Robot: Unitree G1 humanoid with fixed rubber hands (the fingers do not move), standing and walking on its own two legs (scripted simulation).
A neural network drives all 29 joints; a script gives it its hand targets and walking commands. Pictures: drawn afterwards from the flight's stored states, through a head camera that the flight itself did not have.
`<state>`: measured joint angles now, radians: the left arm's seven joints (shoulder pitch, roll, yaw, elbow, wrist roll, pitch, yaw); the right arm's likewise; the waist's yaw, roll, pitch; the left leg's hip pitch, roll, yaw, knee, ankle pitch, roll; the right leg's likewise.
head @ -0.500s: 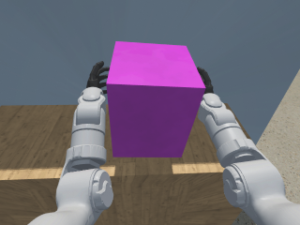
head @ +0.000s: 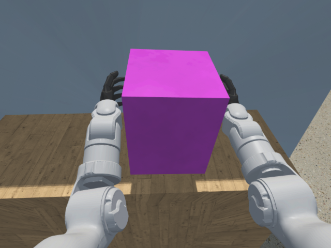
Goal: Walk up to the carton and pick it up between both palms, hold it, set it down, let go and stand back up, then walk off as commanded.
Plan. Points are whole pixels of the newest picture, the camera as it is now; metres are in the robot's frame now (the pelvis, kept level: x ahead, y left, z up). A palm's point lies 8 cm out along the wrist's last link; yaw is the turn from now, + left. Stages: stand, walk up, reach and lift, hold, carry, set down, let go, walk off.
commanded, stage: set down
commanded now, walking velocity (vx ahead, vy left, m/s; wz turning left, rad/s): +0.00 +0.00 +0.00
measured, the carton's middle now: (168, 113) +0.42 +0.01 +0.16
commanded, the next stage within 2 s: none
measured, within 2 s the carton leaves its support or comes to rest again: rests again in 1.84 s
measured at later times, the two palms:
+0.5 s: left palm (113, 113) +0.39 +0.15 +0.18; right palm (228, 113) +0.40 -0.14 +0.16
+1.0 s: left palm (113, 122) +0.40 +0.16 +0.14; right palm (222, 117) +0.42 -0.13 +0.14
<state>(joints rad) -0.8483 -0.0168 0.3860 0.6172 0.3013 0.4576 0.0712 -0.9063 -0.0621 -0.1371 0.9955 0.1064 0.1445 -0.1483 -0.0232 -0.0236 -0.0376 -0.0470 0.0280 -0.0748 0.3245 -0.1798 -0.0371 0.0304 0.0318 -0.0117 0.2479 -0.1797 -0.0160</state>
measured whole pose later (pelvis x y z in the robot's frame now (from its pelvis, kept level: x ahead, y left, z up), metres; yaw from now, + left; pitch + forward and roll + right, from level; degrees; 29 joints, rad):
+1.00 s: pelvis +0.00 -0.01 +0.00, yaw -1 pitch +2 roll +0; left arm -0.84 -0.10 0.48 0.74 0.34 0.26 0.11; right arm -0.91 -0.04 -0.42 1.13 -0.18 -0.02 -0.04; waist 0.07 -0.04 -0.06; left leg -0.18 0.05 -0.03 0.30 -0.15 -0.05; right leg -0.13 0.04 -0.03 0.27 -0.17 -0.03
